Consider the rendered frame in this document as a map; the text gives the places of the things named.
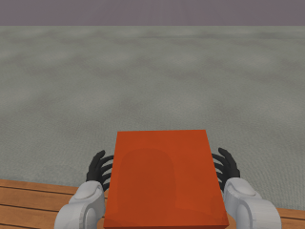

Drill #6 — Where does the left robot forearm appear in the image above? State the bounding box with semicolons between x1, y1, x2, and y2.
53;180;106;229

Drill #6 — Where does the right robot forearm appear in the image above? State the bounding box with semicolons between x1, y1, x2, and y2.
223;177;282;229

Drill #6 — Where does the right robot hand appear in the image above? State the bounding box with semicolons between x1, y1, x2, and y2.
212;147;240;193

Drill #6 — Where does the left robot hand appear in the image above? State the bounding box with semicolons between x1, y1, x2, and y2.
86;150;114;192

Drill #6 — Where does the carton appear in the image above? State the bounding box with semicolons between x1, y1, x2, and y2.
103;130;230;229

